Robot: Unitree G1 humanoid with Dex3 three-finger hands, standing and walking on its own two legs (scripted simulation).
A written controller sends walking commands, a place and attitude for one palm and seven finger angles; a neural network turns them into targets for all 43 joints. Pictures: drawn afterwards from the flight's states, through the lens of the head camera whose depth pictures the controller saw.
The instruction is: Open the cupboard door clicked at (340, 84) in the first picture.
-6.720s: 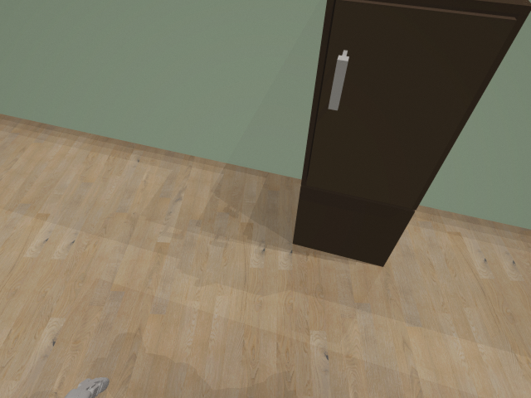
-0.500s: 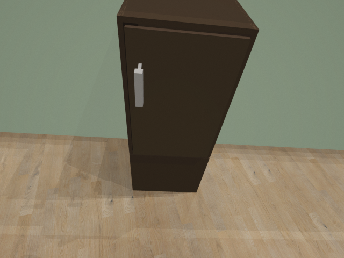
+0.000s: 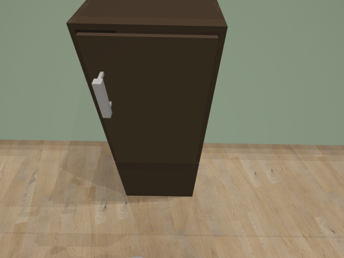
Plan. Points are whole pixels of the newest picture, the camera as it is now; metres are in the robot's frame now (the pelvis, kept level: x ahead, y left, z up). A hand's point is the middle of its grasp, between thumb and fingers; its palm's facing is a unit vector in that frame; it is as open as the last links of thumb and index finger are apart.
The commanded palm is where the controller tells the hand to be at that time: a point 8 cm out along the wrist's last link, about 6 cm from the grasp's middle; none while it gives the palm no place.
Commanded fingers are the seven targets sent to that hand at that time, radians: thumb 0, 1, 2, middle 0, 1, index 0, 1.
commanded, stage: come to a stop and stand still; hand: left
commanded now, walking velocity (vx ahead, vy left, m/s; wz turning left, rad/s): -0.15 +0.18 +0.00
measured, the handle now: (104, 94) +0.54 +0.24 +0.07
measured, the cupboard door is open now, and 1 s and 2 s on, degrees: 0 0 0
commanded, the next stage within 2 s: look again from close up in 1.72 s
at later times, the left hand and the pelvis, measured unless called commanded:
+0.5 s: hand out of the picture -0.01 +0.23 -0.19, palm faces +0.08 -0.97 -0.22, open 7.4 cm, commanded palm none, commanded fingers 0.00 0.90 0.90 -0.20 -0.30 -0.20 -0.30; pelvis -0.02 +0.05 -0.02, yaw +1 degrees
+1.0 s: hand out of the picture -0.06 +0.22 -0.19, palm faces +0.03 -0.99 -0.14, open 7.4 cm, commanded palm none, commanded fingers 0.00 0.90 0.90 -0.20 -0.30 -0.20 -0.30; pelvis -0.06 +0.07 -0.01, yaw +0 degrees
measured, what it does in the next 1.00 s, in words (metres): steps on the spot: left foot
